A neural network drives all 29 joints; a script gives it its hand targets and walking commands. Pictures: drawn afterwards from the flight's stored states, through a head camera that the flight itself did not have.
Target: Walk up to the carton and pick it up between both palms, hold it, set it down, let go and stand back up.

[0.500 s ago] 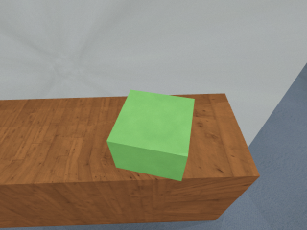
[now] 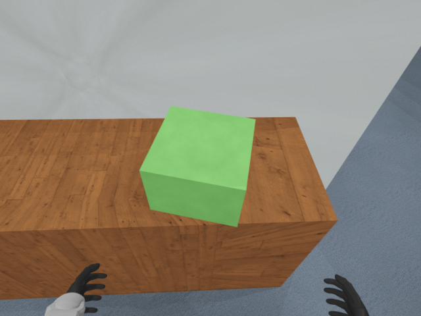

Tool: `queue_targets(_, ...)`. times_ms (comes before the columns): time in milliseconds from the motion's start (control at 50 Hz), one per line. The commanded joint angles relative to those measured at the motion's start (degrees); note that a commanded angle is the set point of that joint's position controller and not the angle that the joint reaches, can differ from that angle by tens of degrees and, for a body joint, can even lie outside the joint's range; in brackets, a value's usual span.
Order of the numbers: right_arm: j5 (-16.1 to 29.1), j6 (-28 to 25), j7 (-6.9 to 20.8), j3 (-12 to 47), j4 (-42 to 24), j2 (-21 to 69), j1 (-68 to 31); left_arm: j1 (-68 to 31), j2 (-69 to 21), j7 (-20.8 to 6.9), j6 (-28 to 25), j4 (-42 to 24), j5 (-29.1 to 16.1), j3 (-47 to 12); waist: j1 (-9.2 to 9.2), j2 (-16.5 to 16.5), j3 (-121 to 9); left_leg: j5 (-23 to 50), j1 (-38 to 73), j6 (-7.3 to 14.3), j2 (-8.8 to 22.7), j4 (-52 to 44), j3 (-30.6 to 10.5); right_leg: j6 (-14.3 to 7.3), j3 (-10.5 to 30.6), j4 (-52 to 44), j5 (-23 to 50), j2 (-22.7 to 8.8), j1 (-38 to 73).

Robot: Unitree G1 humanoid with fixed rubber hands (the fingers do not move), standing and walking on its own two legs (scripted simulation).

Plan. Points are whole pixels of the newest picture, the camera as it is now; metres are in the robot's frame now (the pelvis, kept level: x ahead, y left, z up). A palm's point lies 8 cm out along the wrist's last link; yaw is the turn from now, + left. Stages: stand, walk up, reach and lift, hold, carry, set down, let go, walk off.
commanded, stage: reach and lift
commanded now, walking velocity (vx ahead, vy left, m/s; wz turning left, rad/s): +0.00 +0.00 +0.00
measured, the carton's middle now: (202, 164) +0.48 +0.03 -0.05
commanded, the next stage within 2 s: none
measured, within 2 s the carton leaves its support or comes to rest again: neither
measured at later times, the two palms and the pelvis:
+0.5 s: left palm (64, 293) +0.18 +0.29 -0.06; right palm out of the picture +0.14 -0.20 -0.05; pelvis -0.04 +0.04 +0.00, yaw -2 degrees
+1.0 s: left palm (65, 268) +0.22 +0.29 -0.04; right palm (306, 281) +0.20 -0.16 -0.04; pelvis +0.00 +0.04 +0.00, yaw -1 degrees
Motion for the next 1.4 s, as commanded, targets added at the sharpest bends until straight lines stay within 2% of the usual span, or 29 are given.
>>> queue_targets(0, -2.24, -2.49, -0.54, -2.8, -13.04, -4.22, -2.94, -8.13, 13.26, 1.79, -4.81, -10.99, -3.92, 2.25, 0.86, 3.36, -9.17, 5.34, 9.98, 1.32, -5.19, -3.1, 2.23, 3.25, 0.26, -10.6, 19.76, 1.64, -14.5)
queue_targets(100, -3.36, -1.75, -0.74, -5.34, -17.21, -3.09, -0.39, -6.16, 12.87, 2.54, -6.23, -12.75, -7.49, -0.9, 0.18, 5.45, -9.39, -0.34, 10.15, 0.9, -4.15, -4.05, 2.25, 1.76, -0.64, -12.44, 7.71, 2.56, -17.61)
queue_targets(120, -3.43, -1.68, -0.69, -4.96, -19.16, -2.75, -1.75, -6.63, 13.85, 2.67, -6.52, -12.41, -7.74, -0.45, 1.22, 6.69, -9.43, -1.39, 9.92, 0.98, -4.31, -4.02, 2.22, 1.76, -0.39, -12.46, 6.07, 2.25, -18.88)
queue_targets(140, -3.94, -1.55, -0.84, -6.06, -19.55, -2.78, -2.13, -7.53, 13.36, 2.6, -6.73, -14.13, -9.3, -1.79, -0.32, 6.15, -9.47, -2.25, 9.81, 0.84, -4.03, -4.1, 1.88, 1.31, -0.9, -12.38, 5.42, 2.46, -19.03)
queue_targets(160, -3.72, -1.06, -0.94, -5.78, -20.52, -2.44, -1.9, -7.17, 13.82, 2.81, -7.12, -13.93, -9.54, -1.7, 0.44, 6.36, -9.78, -2.3, 9.43, 0.99, -4.0, -4.15, 2.01, 1.22, -0.48, -12.61, 5.26, 2.3, -19.08)
queue_targets(180, -3.77, -0.87, -0.96, -5.97, -20.31, -2.15, -1.47, -6.93, 13.62, 2.7, -7.2, -13.58, -10.07, -2.42, -0.19, 5.65, -9.77, -3.65, 9.85, 0.91, -3.79, -4.04, 1.73, 1.03, -0.96, -12.52, 4.03, 2.6, -19.35)
queue_targets(200, -3.76, -0.62, -1.01, -6.3, -21.41, -2.29, -2.68, -7.91, 14.13, 2.91, -7.6, -14.73, -10.83, -2.43, 0.53, 6.43, -11.16, -3.73, 9.45, 0.93, -3.75, -4.06, 1.63, 0.87, -0.8, -11.98, 3.71, 2.4, -19.35)
queue_targets(300, -2.88, 1.73, -1.18, -6.47, -22.92, -0.67, -4.87, -10.16, 14.16, 2.57, -8.78, -12.34, -12.62, -3.79, 0.34, 6.68, -9.96, -8.83, 7.18, 1.14, -3.1, -5.37, 1.04, 0.03, -0.61, -12.24, -1.69, 2.57, -19.05)
queue_targets(340, -2.95, 2.81, -0.82, -7.11, -22.04, -0.03, -5.72, -11.03, 13.47, 2.58, -9.43, -10.74, -13.0, -4.24, 1.22, 6.61, -9.39, -10.74, 6.45, 1.36, -2.67, -6.47, 0.48, -0.58, -0.93, -11.91, -3.57, 2.76, -17.74)
queue_targets(380, -2.74, 3.51, -0.66, -7.66, -22.15, 0.07, -7.12, -12.64, 12.68, 2.47, -9.91, -9.35, -13.9, -5.15, 0.32, 6.29, -8.88, -11.21, 4.97, 1.28, -2.27, -6.9, -0.26, -0.83, -1.24, -11.72, -3.27, 2.88, -17.22)
queue_targets(400, -2.26, 3.82, -0.56, -7.38, -22.17, -0.05, -6.82, -11.94, 12.89, 2.53, -10.59, -8.46, -13.54, -5.11, 1.48, 7.05, -8.36, -11.29, 5.29, 1.19, -2.41, -7.62, -0.6, -0.68, -0.76, -11.71, -3.5, 2.89, -16.76)
queue_targets(420, -2.4, 3.91, -0.54, -8.01, -21.78, 0.02, -7.76, -13.15, 12.85, 2.41, -11.05, -7.71, -13.94, -5.26, 0.76, 7.19, -9.0, -12.09, 4.82, 1.26, -1.96, -7.78, -1.52, -0.81, -1.0, -11.22, -3.55, 2.93, -16.22)
queue_targets(500, -1.18, 4.13, -0.45, -8.57, -21.75, 0.91, -8.78, -14.39, 12.46, 2.49, -13.91, -6.76, -15.12, -6.08, 0.99, 8.32, -8.95, -11.67, 4.17, 0.89, -2.04, -8.23, -2.15, -1.03, -0.77, -11.26, -3.28, 2.82, -16.01)
queue_targets(520, -1.19, 4.14, -0.59, -9.18, -21.87, 0.65, -9.41, -15.78, 11.64, 2.36, -14.45, -7.6, -15.99, -7.27, 0.07, 8.39, -8.52, -12.73, 4.2, 0.69, -1.6, -9.09, -3.41, -1.01, -1.45, -10.94, -3.1, 3.15, -15.56)
queue_targets(540, -1.19, 3.73, -0.57, -8.78, -22.06, 1.05, -9.41, -14.77, 11.56, 2.36, -15.49, -6.5, -16.04, -6.74, 1.28, 8.54, -9.3, -11.51, 4.33, 0.65, -1.6, -8.57, -3.09, -1.2, -0.83, -11.04, -2.54, 2.93, -15.42)
queue_targets(600, -0.3, 2.62, -0.86, -9.23, -21.47, 1.4, -10.03, -16.22, 11.65, 2.3, -17.99, -7.66, -16.56, -7.65, 0.66, 9.39, -9.9, -11.1, 3.84, 0.13, -1.48, -9.22, -3.39, -1.35, -1.08, -10.86, -2.3, 3.23, -14.51)
queue_targets(620, -0.53, 2.24, -1.05, -9.21, -22.26, 1.84, -9.74, -15.09, 11.77, 2.12, -18.7, -7.33, -17.26, -7.53, 1.32, 8.12, -9.84, -9.18, 3.83, 0.17, -1.97, -8.75, -2.69, -1.36, -0.61, -11.58, -1.63, 2.95, -14.2)
queue_targets(640, -0.38, 1.59, -1.17, -9.48, -22.83, 1.61, -10.19, -15.54, 11.07, 2.05, -19.73, -8.36, -17.66, -8.04, 0.19, 8.79, -10.15, -8.18, 3.97, -0.08, -2.13, -8.67, -2.78, -1.2, -1.09, -11.7, -1.14, 3.04, -14.38)
queue_targets(740, 1.71, -1.29, -2.22, -7.31, -22.75, 3.36, -9.82, -13.35, 12.08, 1.17, -24.27, -7.48, -19.3, -8.0, 1.47, 8.22, -11.0, -2.01, 5.27, -0.24, -2.59, -7.17, -2.0, -1.18, -0.32, -12.47, 1.43, 2.77, -13.24)
queue_targets(760, 2.15, -1.78, -2.51, -6.92, -21.99, 3.54, -10.36, -13.9, 12.08, 0.99, -25.13, -7.49, -19.8, -8.86, 0.58, 8.48, -11.34, -1.8, 5.69, -0.46, -2.46, -7.0, -2.18, -1.16, -0.35, -12.52, 1.83, 2.76, -13.07)
queue_targets(800, 2.53, -3.32, -3.36, -6.7, -21.97, 3.59, -9.83, -12.79, 12.05, 0.42, -27.15, -7.66, -20.3, -8.49, 1.11, 8.16, -11.86, 1.53, 6.85, -0.91, -2.71, -6.53, -2.34, -1.06, -0.31, -12.71, 3.84, 2.94, -12.47)
queue_targets(840, 3.51, -5.54, -3.97, -5.5, -21.15, 4.45, -9.46, -12.21, 12.69, -0.1, -29.88, -8.62, -21.14, -8.54, 1.07, 8.4, -12.61, 4.52, 8.19, -1.17, -2.77, -5.85, -2.33, -1.11, -0.47, -12.91, 5.28, 2.91, -12.31)
queue_targets(860, 3.18, -6.7, -4.3, -4.96, -21.02, 4.62, -8.91, -11.59, 13.17, -0.13, -31.01, -8.48, -21.04, -8.12, 2.2, 8.07, -13.85, 6.34, 8.42, -1.23, -2.81, -5.13, -2.1, -1.14, -0.21, -12.88, 5.98, 3.25, -11.7)
queue_targets(960, 5.14, -12.3, -6.31, -2.09, -18.7, 5.66, -6.66, -8.41, 13.94, -2.15, -35.74, -7.61, -22.12, -7.88, 2.35, 8.29, -14.67, 17.29, 11.79, -1.68, -3.47, -1.98, -2.28, -0.83, 0.18, -12.9, 13.46, 3.49, -10.72)
queue_targets(1000, 5.9, -13.91, -7.28, -1.73, -16.77, 6.47, -5.15, -6.59, 13.66, -3.41, -36.84, -6.31, -21.94, -8.46, 1.99, 8.54, -13.35, 18.64, 12.55, -1.73, -3.29, -1.82, -2.44, -1.05, 0.33, -13.46, 13.93, 3.61, -10.26)
queue_targets(1120, 7.58, -20.72, -9.37, 1.29, -17.34, 7.82, -2.37, -4.07, 15.67, -5.4, -41.13, -10.65, -21.97, -6.25, 2.57, 9.98, -14.63, 28.24, 15.96, -3.08, -4.14, 0.33, -3.01, -0.34, 0.61, -13.48, 20.68, 4.25, -9.68)
queue_targets(1200, 8.28, -24.41, -10.42, 2.94, -16.44, 10.0, 0.11, -1.67, 16.07, -6.46, -43.12, -10.06, -21.62, -4.88, 3.27, 9.82, -13.86, 30.32, 16.09, -3.2, -4.39, 1.37, -2.84, -0.05, 1.19, -13.09, 24.81, 3.98, -9.7)
queue_targets(1280, 8.67, -26.4, -11.43, 3.42, -15.31, 11.26, -0.35, -2.95, 16.46, -7.77, -44.54, -9.27, -22.56, -5.46, 2.06, 10.04, -12.73, 26.91, 14.8, -2.69, -4.67, 1.54, -2.72, 0.03, 1.46, -13.31, 24.52, 3.14, -10.4)
queue_targets(1380, 8.63, -27.65, -12.15, 3.98, -16.92, 11.4, -4.66, -6.41, 17.79, -8.27, -45.6, -9.53, -23.36, -4.76, 2.33, 9.66, -16.34, 26.65, 13.63, -2.37, -4.78, 2.24, -2.62, 0.46, 1.45, -12.28, 25.72, 2.69, -10.37)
